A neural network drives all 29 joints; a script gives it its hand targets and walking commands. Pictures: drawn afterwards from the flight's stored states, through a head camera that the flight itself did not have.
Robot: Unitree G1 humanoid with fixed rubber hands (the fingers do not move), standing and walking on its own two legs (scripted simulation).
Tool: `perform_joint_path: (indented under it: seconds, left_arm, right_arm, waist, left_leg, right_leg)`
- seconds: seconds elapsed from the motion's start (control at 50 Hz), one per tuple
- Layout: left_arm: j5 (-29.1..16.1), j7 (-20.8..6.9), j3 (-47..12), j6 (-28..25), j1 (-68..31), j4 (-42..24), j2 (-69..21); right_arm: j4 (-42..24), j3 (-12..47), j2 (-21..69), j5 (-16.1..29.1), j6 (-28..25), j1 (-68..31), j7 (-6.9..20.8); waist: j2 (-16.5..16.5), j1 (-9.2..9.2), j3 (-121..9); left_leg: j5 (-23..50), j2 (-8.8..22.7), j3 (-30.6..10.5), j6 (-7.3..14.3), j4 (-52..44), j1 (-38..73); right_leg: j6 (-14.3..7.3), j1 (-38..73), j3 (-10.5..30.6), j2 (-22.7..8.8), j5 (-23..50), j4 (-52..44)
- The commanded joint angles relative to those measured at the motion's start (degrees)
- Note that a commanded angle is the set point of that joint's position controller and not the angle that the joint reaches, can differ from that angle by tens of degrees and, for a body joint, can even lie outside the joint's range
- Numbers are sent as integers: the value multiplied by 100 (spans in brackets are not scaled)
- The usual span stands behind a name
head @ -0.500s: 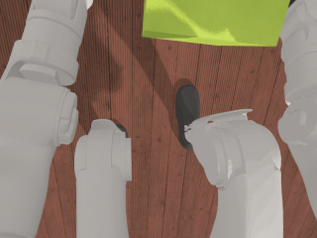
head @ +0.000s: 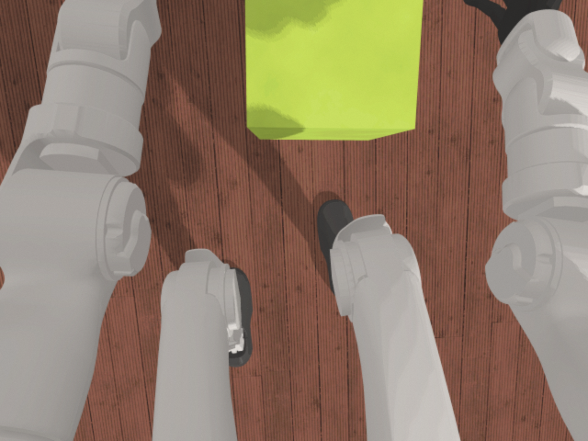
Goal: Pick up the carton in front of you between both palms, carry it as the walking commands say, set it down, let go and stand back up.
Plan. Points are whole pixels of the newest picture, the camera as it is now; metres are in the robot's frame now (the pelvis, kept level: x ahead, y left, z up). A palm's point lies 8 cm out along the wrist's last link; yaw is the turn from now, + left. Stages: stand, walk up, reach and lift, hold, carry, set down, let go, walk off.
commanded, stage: set down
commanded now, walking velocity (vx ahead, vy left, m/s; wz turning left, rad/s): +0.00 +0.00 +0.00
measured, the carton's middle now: (322, 68) +0.53 -0.14 -0.33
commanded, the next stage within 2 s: let go in 0.60 s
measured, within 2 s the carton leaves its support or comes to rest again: neither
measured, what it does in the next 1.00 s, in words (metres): rises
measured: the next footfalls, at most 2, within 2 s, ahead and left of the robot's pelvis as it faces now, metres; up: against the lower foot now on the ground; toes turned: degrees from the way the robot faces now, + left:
none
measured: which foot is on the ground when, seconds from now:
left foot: down 0.00-1.00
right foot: down 0.00-1.00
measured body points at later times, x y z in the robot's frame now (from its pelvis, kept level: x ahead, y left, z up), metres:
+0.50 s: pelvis +0.03 -0.01 +0.13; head +0.35 -0.05 +0.44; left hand +0.62 +0.05 +0.03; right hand +0.50 -0.33 +0.02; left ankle +0.07 +0.12 -0.42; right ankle +0.16 -0.13 -0.42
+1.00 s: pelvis +0.07 -0.03 +0.25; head +0.32 -0.07 +0.63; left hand +0.50 +0.09 +0.14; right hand +0.41 -0.32 +0.14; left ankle +0.07 +0.12 -0.42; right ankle +0.16 -0.13 -0.42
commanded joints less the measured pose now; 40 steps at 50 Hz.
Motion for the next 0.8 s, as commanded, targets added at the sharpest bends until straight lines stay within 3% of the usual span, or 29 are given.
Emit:
perform_joint_path:
  seconds: [0.0,0.12,0.24,0.44,0.62,0.7,0.78]
  left_arm:
    - [63,-48,106,-124,-1327,-532,504]
    - [87,-37,-42,-63,-1112,-1164,338]
    - [170,-25,-31,66,-786,-1736,249]
    - [322,-166,213,29,-147,-1611,187]
    - [520,-338,473,-173,328,-1255,-17]
    - [801,-219,654,-268,1159,-1480,-354]
    - [1033,66,790,-333,2304,-2149,-816]
  right_arm:
    - [-748,-134,-703,-125,-89,-1130,27]
    - [-1178,-326,-768,-168,-8,-583,129]
    - [-1554,-360,-752,-92,125,-140,250]
    - [-1623,-318,-534,-155,124,320,345]
    - [-1401,-399,-259,-507,-54,697,455]
    - [-1552,-374,-194,-806,-152,1416,652]
    - [-1985,-151,-209,-1024,-220,2378,902]
  waist:
    - [-189,-333,-6574]
    - [283,-441,-7367]
    - [537,-390,-7769]
    - [260,-284,-7449]
    - [176,-204,-6867]
    - [128,-111,-7190]
    - [-8,-6,-7332]
  left_leg:
    - [324,-164,347,58,-1712,522]
    - [884,-178,326,-63,-2240,1511]
    - [1476,-173,315,-136,-2758,2285]
    - [1733,-187,294,-150,-3933,2686]
    - [1940,-108,171,-158,-5045,3393]
    - [2425,-74,115,-200,-5468,3948]
    - [2777,-66,84,-229,-5928,4532]
  right_leg:
    - [223,5994,-543,152,1174,-616]
    - [161,6215,-687,202,1874,-1090]
    - [114,6645,-721,270,2500,-1615]
    - [160,7685,-599,282,2908,-2696]
    - [154,8132,-540,253,2790,-3779]
    - [80,8800,-514,253,3232,-4090]
    - [-35,9662,-433,256,3542,-4427]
